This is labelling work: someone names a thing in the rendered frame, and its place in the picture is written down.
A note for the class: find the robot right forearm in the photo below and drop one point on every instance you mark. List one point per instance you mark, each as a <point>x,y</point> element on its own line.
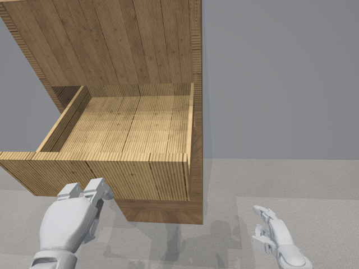
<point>291,257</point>

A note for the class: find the handle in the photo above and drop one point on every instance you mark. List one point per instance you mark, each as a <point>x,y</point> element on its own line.
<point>99,205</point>

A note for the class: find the drawer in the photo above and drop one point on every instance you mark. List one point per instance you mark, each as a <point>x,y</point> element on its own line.
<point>138,137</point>

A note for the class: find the robot right hand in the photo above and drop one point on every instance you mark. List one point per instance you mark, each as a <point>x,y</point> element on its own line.
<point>269,240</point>

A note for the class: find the cabinet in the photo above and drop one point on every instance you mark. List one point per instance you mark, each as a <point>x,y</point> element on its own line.
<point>74,43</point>

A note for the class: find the robot left forearm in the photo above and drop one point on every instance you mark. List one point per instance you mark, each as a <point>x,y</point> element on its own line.
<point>54,259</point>

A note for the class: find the robot left hand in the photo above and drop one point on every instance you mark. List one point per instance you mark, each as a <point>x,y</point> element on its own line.
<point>70,221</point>

